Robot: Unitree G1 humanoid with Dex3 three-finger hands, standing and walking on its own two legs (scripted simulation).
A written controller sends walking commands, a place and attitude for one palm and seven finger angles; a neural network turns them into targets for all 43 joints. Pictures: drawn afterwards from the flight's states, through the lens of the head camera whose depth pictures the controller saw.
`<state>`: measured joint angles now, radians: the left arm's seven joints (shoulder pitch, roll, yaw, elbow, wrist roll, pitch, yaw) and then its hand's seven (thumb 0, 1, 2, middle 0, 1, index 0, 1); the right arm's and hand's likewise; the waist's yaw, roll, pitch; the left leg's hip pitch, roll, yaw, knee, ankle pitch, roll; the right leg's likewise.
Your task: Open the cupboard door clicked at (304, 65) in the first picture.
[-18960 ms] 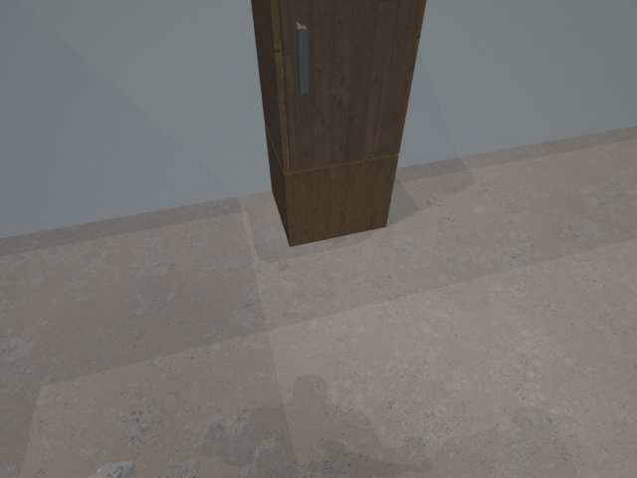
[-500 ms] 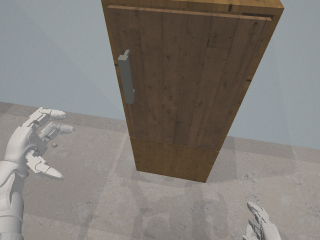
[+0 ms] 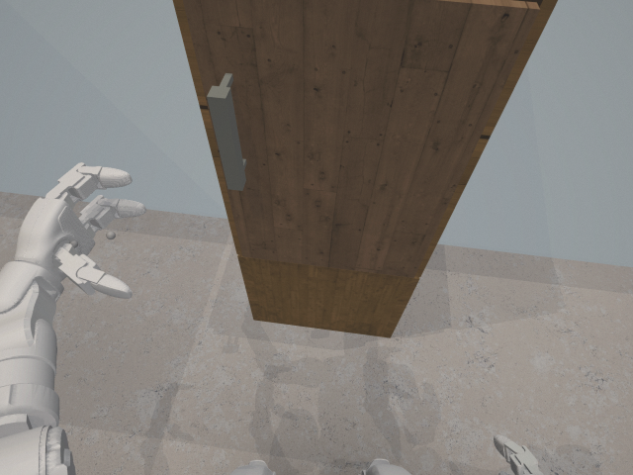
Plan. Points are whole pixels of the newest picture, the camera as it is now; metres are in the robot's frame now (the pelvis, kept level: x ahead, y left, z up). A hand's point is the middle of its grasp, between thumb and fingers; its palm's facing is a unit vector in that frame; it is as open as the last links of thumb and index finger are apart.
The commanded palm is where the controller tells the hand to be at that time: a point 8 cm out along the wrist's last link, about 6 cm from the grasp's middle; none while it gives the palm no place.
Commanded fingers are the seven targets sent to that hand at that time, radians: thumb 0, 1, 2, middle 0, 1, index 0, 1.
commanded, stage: move the hooked fingers beside the handle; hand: left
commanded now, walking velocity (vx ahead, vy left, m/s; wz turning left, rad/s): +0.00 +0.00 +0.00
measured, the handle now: (232, 135) +0.57 +0.15 +0.08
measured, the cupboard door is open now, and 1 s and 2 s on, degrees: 0 0 0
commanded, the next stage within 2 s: slide the fingers in behind the handle in 1.82 s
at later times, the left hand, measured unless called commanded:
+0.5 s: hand (149, 191) +0.44 +0.23 +0.09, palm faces -0.10 -0.99 +0.00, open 14.0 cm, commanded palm +0.43 +0.29 +0.09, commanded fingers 0.00 -0.50 0.30 -0.30 -1.20 -0.30 -1.20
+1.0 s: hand (170, 146) +0.52 +0.22 +0.10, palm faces -0.11 -0.99 -0.01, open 14.0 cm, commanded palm +0.51 +0.28 +0.09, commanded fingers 0.00 -0.50 0.30 -0.30 -1.20 -0.30 -1.20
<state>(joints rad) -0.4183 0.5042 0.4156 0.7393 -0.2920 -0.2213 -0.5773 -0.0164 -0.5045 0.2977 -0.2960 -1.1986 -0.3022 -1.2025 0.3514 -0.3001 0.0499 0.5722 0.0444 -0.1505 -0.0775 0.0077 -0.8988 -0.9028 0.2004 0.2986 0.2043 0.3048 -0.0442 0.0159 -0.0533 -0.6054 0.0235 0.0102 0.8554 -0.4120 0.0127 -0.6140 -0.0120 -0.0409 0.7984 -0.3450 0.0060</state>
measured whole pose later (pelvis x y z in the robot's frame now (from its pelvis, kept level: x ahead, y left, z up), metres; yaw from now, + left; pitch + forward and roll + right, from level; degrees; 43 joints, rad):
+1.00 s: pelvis +0.00 +0.00 -0.02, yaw -2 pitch +20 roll -3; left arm -1.01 0.74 0.47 1.26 -0.10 -0.28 -0.51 -0.02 -0.50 0.30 -0.30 -1.20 -0.30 -1.20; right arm 0.43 -0.30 0.06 0.60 0.02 0.03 -0.04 0.00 -0.90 -0.90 0.20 0.30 0.20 0.30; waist -0.20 0.02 -0.06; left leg -0.86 0.06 0.00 0.97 -0.45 0.01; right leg -0.86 0.02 -0.04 0.87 -0.35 0.00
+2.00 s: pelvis +0.01 +0.00 -0.02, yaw -1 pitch +20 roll -4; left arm -0.98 0.70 0.42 1.23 -0.12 -0.28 -0.50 -0.02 -0.50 0.30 -0.30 -1.20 -0.30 -1.20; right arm 0.43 -0.30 0.06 0.60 0.01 0.06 -0.03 0.00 -0.90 -0.90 0.20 0.30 0.20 0.30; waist -0.19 0.03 -0.08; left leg -0.88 0.05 -0.01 0.99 -0.46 0.01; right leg -0.87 0.02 -0.05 0.88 -0.36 0.01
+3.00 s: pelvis +0.01 +0.00 -0.02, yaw -1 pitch +19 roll -2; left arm -0.93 0.52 0.37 1.17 -0.11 -0.30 -0.33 -0.02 -0.50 0.30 -0.30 -1.20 -0.30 -1.20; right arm 0.42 -0.28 0.04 0.59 0.00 0.05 -0.01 0.00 -0.90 -0.90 0.20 0.30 0.20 0.30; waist -0.18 0.03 -0.09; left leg -0.83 0.05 0.00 0.96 -0.46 0.01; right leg -0.83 0.01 -0.04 0.88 -0.38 0.00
